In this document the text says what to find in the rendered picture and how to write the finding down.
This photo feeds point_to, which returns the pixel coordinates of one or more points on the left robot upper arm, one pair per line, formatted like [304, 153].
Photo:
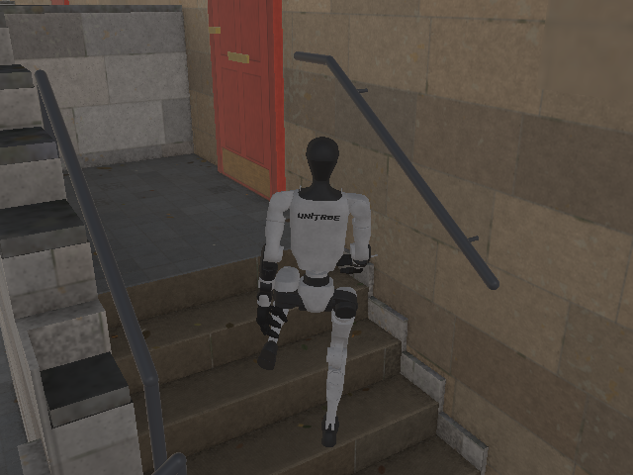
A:
[279, 203]

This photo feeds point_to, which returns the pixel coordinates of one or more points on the right robot upper arm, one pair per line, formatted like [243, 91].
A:
[359, 207]

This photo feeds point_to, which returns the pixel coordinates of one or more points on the left robot forearm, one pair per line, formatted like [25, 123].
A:
[266, 280]

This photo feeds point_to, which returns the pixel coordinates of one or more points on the right robot forearm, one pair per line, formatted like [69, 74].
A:
[360, 264]

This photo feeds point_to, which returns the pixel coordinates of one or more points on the robot right shin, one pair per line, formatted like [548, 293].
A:
[334, 388]

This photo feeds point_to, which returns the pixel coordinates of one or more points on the robot right foot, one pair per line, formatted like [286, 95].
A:
[328, 435]

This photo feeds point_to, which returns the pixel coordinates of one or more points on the right robot hand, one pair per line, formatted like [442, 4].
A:
[347, 260]

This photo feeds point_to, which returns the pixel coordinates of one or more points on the left robot hand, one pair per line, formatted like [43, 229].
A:
[264, 319]

